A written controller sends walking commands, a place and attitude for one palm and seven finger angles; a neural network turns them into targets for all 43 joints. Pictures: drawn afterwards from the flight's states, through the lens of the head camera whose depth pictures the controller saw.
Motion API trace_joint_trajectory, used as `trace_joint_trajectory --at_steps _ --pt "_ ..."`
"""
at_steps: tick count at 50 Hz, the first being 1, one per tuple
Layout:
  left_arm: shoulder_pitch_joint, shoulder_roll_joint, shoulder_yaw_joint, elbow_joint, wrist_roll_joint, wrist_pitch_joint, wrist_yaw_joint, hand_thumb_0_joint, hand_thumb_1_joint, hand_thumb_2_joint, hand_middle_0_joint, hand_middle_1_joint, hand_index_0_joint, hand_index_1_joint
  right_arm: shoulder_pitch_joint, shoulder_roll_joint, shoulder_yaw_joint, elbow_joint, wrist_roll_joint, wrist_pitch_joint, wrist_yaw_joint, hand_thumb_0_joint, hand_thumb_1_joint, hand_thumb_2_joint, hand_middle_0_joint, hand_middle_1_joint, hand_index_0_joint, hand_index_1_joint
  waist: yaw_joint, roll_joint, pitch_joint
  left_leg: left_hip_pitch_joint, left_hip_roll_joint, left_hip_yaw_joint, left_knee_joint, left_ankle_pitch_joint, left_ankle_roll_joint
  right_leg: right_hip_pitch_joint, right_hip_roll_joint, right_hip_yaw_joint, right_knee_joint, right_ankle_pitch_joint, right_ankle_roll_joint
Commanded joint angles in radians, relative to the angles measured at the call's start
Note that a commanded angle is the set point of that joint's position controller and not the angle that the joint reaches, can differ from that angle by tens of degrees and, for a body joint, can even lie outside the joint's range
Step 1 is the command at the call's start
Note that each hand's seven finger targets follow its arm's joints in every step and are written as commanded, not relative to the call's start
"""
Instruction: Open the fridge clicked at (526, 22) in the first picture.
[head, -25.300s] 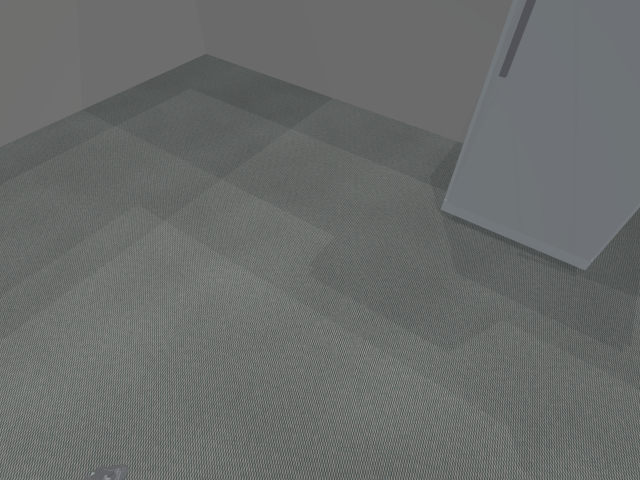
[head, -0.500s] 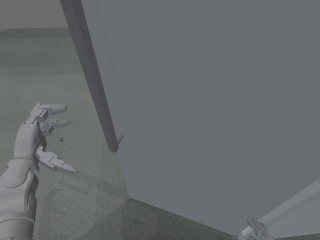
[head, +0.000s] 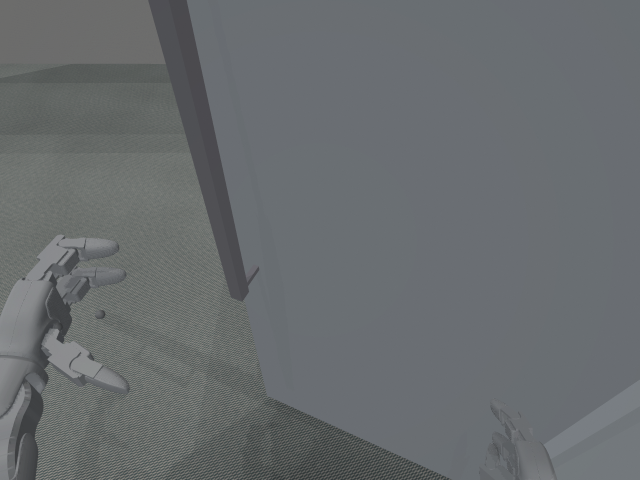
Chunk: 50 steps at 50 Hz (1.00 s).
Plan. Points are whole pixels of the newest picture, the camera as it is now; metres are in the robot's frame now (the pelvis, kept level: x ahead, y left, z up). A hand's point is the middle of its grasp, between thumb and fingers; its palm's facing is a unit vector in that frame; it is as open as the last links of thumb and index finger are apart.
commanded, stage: slip the hand off the handle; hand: left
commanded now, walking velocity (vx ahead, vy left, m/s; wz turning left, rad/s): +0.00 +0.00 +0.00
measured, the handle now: (222, 172) +0.42 +0.17 +0.18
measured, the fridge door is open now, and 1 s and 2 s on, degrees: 65 65 65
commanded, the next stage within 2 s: draw the hand back to the body in 0.02 s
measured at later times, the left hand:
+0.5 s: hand (79, 311) +0.24 +0.28 +0.13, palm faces +0.02 -1.00 -0.07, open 14.7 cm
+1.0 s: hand (34, 320) +0.21 +0.30 +0.16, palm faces +0.48 -0.81 -0.35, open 12.2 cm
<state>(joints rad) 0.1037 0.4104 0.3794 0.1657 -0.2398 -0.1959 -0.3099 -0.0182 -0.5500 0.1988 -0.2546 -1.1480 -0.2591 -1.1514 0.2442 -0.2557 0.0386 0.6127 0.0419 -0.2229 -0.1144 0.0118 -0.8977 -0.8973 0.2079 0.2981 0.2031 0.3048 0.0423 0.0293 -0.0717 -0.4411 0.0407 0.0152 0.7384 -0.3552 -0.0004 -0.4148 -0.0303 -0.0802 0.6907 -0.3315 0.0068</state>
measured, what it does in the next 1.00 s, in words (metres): stands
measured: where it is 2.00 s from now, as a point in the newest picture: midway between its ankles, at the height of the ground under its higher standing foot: outside the picture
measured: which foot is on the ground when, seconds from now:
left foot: down 0.00-1.00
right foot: down 0.00-1.00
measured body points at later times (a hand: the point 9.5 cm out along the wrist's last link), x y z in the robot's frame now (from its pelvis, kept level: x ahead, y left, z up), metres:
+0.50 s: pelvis +0.01 +0.01 +0.00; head -0.01 +0.01 +0.45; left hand +0.23 +0.33 +0.14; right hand +0.19 -0.23 -0.05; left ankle +0.02 +0.12 -0.72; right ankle +0.02 -0.13 -0.72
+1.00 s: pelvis +0.01 +0.02 +0.02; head -0.01 +0.01 +0.47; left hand +0.18 +0.34 +0.18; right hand +0.19 -0.19 -0.06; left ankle +0.02 +0.12 -0.72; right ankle +0.01 -0.12 -0.72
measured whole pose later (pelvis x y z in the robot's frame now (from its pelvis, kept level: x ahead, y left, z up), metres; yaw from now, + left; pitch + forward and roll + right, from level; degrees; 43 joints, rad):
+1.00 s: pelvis +0.01 +0.02 +0.02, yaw +0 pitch -3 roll -1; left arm 0.37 0.35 0.31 -0.30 -0.06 -0.04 0.12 -0.01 -0.03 0.45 -0.24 -0.84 -0.24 -0.84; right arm 0.24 -0.21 0.05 0.67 0.00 -0.22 -0.09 0.01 -0.90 -0.90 0.21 0.30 0.20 0.31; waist 0.08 0.04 -0.01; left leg -0.21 0.00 0.04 0.56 -0.30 0.03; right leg -0.19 -0.06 -0.06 0.51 -0.27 0.04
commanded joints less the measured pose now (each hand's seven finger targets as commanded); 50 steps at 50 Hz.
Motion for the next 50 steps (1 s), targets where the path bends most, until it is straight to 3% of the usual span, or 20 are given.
trace_joint_trajectory --at_steps 1,7,8,9,11,15,19,20,22,24,27,32,33,34,35,37,38,42,47,50 --pt "-0.258 0.254 0.106 -0.217 -0.037 -0.067 -0.017 0.000 -0.550 0.200 -0.250 -1.150 -0.250 -1.150 -0.076 -0.136 -0.056 -0.132 0.004 -0.071 -0.015 0.000 -0.900 -0.900 0.200 0.300 0.200 0.300 -0.021 0.034 -0.127 0.060 -0.032 -0.020 -0.106 0.133 0.024 0.035 0.021 0.049 -0.121 0.089 -0.014" --pt "-0.207 0.239 0.084 -0.229 -0.033 -0.058 -0.022 0.000 -0.550 0.200 -0.250 -1.150 -0.250 -1.150 -0.062 -0.141 -0.061 -0.129 0.004 -0.094 -0.016 0.000 -0.900 -0.900 0.200 0.300 0.200 0.300 -0.009 0.045 -0.145 0.064 -0.032 -0.030 -0.102 0.153 0.022 0.030 0.022 0.037 -0.099 0.112 -0.016" --pt "-0.244 0.198 0.077 -0.134 -0.152 -0.004 -0.118 0.000 -0.550 0.200 -0.250 -1.150 -0.250 -1.150 -0.077 -0.162 -0.044 -0.127 0.024 -0.106 -0.030 0.000 -0.900 -0.900 0.200 0.300 0.200 0.300 -0.049 0.039 -0.182 0.105 -0.027 -0.033 -0.115 0.120 0.024 0.080 0.010 0.049 -0.122 0.105 -0.018" --pt "-0.293 0.278 0.128 -0.168 -0.164 0.018 -0.164 0.000 -0.550 0.200 -0.250 -1.150 -0.250 -1.150 -0.093 -0.161 -0.044 -0.128 0.032 -0.115 -0.041 0.000 -0.900 -0.900 0.200 0.300 0.200 0.300 -0.027 0.042 -0.179 0.106 -0.025 -0.040 -0.117 0.119 0.028 0.098 0.009 0.055 -0.135 0.102 -0.016" --pt "-0.288 0.350 0.186 -0.197 -0.180 0.058 -0.226 0.000 -0.550 0.200 -0.250 -1.150 -0.250 -1.150 -0.092 -0.161 -0.040 -0.140 0.025 -0.129 -0.046 0.000 -0.900 -0.900 0.200 0.300 0.200 0.300 -0.011 0.047 -0.210 0.115 -0.029 -0.046 -0.117 0.180 0.038 0.134 0.004 0.068 -0.137 0.155 -0.017" --pt "-0.170 0.319 0.205 -0.235 -0.167 0.077 -0.190 0.000 -0.550 0.200 -0.250 -1.150 -0.250 -1.150 -0.085 -0.140 -0.038 -0.164 0.016 -0.145 -0.022 0.000 -0.900 -0.900 0.200 0.300 0.200 0.300 0.019 0.047 -0.151 0.130 -0.024 -0.049 -0.142 0.230 0.033 0.129 0.017 0.036 -0.132 0.187 -0.023" --pt "-0.070 0.241 0.167 -0.275 -0.180 0.116 -0.166 0.000 -0.550 0.200 -0.250 -1.150 -0.250 -1.150 -0.088 -0.136 -0.037 -0.179 0.021 -0.163 -0.001 0.000 -0.900 -0.900 0.200 0.300 0.200 0.300 0.018 0.064 -0.112 0.139 -0.020 -0.047 -0.156 0.207 0.025 0.097 0.019 0.019 -0.132 0.181 -0.018" --pt "-0.038 0.237 0.171 -0.273 -0.178 0.133 -0.163 0.000 -0.550 0.200 -0.250 -1.150 -0.250 -1.150 -0.088 -0.140 -0.039 -0.177 0.022 -0.165 0.001 0.000 -0.900 -0.900 0.200 0.300 0.200 0.300 0.020 0.035 -0.102 0.134 -0.016 -0.044 -0.154 0.219 0.028 0.106 0.019 0.022 -0.138 0.193 -0.018" --pt "-0.042 0.234 0.159 -0.315 -0.172 0.154 -0.158 0.000 -0.550 0.200 -0.250 -1.150 -0.250 -1.150 -0.089 -0.142 -0.038 -0.182 0.024 -0.171 0.002 0.000 -0.900 -0.900 0.200 0.300 0.200 0.300 0.014 0.017 -0.085 0.128 -0.015 -0.050 -0.160 0.199 0.027 0.090 0.019 0.014 -0.138 0.173 -0.014" --pt "-0.054 0.243 0.161 -0.388 -0.168 0.159 -0.150 0.000 -0.550 0.200 -0.250 -1.150 -0.250 -1.150 -0.097 -0.141 -0.038 -0.185 0.024 -0.179 0.000 0.000 -0.900 -0.900 0.200 0.300 0.200 0.300 0.014 0.064 -0.103 0.153 -0.016 -0.054 -0.164 0.189 0.026 0.088 0.020 0.016 -0.140 0.154 -0.016" --pt "-0.075 0.240 0.151 -0.479 -0.164 0.152 -0.131 0.000 -0.550 0.200 -0.250 -1.150 -0.250 -1.150 -0.098 -0.137 -0.035 -0.177 0.020 -0.191 -0.007 0.000 -0.900 -0.900 0.200 0.300 0.200 0.300 0.008 0.070 -0.117 0.190 -0.011 -0.067 -0.164 0.207 0.025 0.090 0.022 0.010 -0.136 0.166 -0.018" --pt "-0.078 0.224 0.127 -0.511 -0.151 0.158 -0.109 0.000 -0.369 0.287 -0.244 -1.044 -0.244 -1.044 -0.108 -0.131 -0.024 -0.157 0.020 -0.204 -0.015 0.000 -0.900 -0.900 0.200 0.300 0.200 0.300 0.005 0.088 -0.070 0.197 -0.008 -0.083 -0.190 0.160 0.018 0.080 0.020 0.004 -0.150 0.124 -0.018" --pt "-0.128 0.301 0.132 -0.658 0.045 0.114 0.118 0.000 -0.332 0.305 -0.242 -1.023 -0.242 -1.023 -0.093 -0.110 -0.030 -0.141 -0.023 -0.176 -0.004 0.000 -0.900 -0.900 0.200 0.300 0.200 0.300 0.049 0.069 0.005 0.128 -0.009 -0.074 -0.222 0.155 0.019 0.111 0.011 0.031 -0.204 0.115 -0.030" --pt "0.006 0.168 0.075 -0.573 0.061 0.126 0.217 0.000 -0.296 0.322 -0.241 -1.001 -0.241 -1.001 -0.086 -0.109 -0.032 -0.133 -0.028 -0.168 0.002 0.000 -0.900 -0.900 0.200 0.300 0.200 0.300 0.018 0.032 0.033 0.122 0.005 -0.074 -0.241 0.125 0.006 0.103 0.001 0.019 -0.205 0.106 -0.033" --pt "0.062 0.136 0.052 -0.593 0.089 0.128 0.279 0.000 -0.260 0.340 -0.240 -0.980 -0.240 -0.980 -0.097 -0.113 -0.038 -0.124 -0.025 -0.153 0.005 0.000 -0.900 -0.900 0.200 0.300 0.200 0.300 0.031 0.002 0.035 0.131 0.011 -0.070 -0.251 0.141 0.010 0.129 -0.004 0.023 -0.216 0.119 -0.033" --pt "0.105 0.121 0.034 -0.644 0.125 0.118 0.355 0.000 -0.188 0.375 -0.237 -0.938 -0.237 -0.938 -0.102 -0.104 -0.038 -0.124 -0.025 -0.121 0.015 0.000 -0.900 -0.900 0.200 0.300 0.200 0.300 0.029 0.073 0.000 0.166 0.012 -0.057 -0.259 0.134 0.006 0.155 -0.016 0.028 -0.206 0.119 -0.032" --pt "0.085 0.121 0.020 -0.685 0.140 0.107 0.379 0.000 -0.151 0.393 -0.236 -0.916 -0.236 -0.916 -0.109 -0.100 -0.037 -0.123 -0.028 -0.112 0.017 0.000 -0.900 -0.900 0.200 0.300 0.200 0.300 0.024 0.125 -0.017 0.179 0.010 -0.059 -0.273 0.122 0.002 0.170 -0.019 0.029 -0.202 0.116 -0.033" --pt "0.076 0.154 0.043 -0.692 0.171 0.091 0.436 0.000 -0.006 0.462 -0.231 -0.831 -0.231 -0.831 -0.121 -0.099 -0.042 -0.116 -0.037 -0.081 0.011 0.000 -0.900 -0.900 0.200 0.300 0.200 0.300 0.021 0.054 -0.034 0.206 0.014 -0.057 -0.298 0.139 0.013 0.208 -0.020 0.029 -0.224 0.125 -0.032" --pt "0.100 0.142 0.042 -0.710 0.183 0.078 0.452 0.000 0.175 0.550 -0.225 -0.725 -0.225 -0.725 -0.140 -0.093 -0.045 -0.106 -0.040 -0.057 0.010 0.000 -0.900 -0.900 0.200 0.300 0.200 0.300 0.028 0.085 -0.030 0.252 0.014 -0.052 -0.322 0.201 0.011 0.242 -0.021 0.028 -0.244 0.154 -0.033" --pt "0.147 0.131 0.035 -0.701 0.186 0.076 0.454 0.000 0.284 0.603 -0.221 -0.661 -0.221 -0.661 -0.145 -0.094 -0.048 -0.099 -0.042 -0.052 0.014 0.000 -0.900 -0.900 0.200 0.300 0.200 0.300 0.032 0.044 -0.012 0.263 0.018 -0.052 -0.335 0.239 0.010 0.256 -0.019 0.023 -0.258 0.172 -0.032"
